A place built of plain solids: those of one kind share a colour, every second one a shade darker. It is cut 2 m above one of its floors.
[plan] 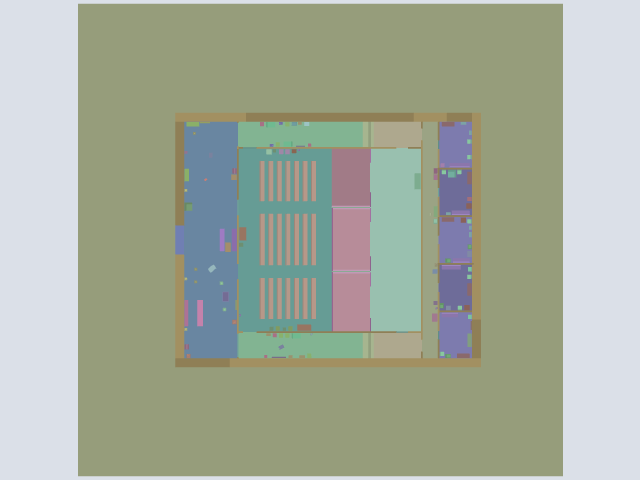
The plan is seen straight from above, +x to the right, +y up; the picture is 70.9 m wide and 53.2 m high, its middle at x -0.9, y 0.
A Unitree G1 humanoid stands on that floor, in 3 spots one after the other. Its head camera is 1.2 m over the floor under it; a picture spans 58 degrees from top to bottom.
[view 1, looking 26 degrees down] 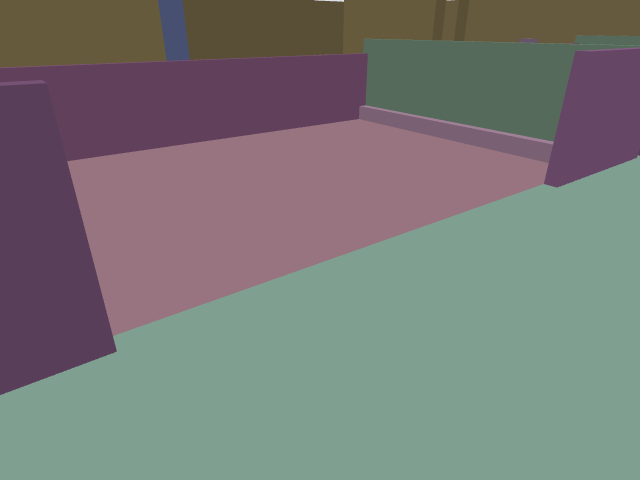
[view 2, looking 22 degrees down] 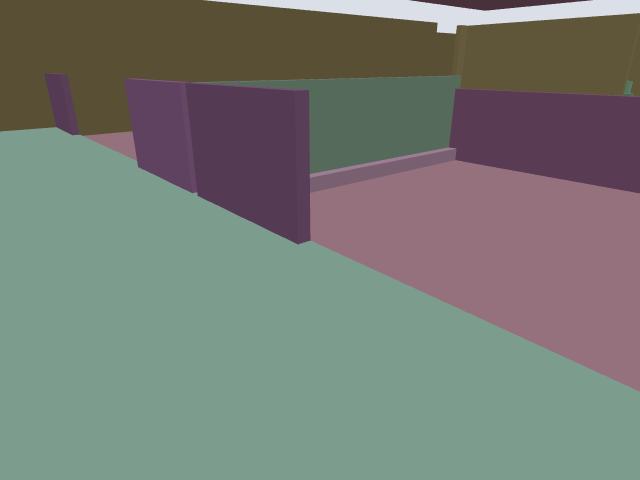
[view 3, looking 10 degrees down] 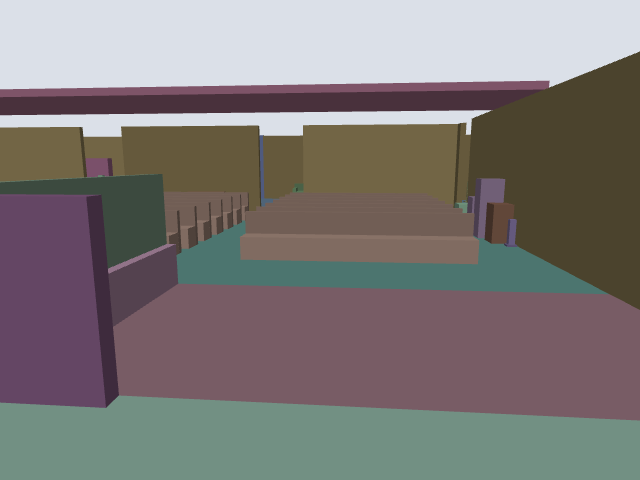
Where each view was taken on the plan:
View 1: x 6.39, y -8.80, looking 144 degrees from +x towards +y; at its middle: floor_lift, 3.24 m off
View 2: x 6.50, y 0.51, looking -130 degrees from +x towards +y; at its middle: floor_lift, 3.68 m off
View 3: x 6.64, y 6.54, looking -175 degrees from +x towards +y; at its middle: seats_parterre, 8.14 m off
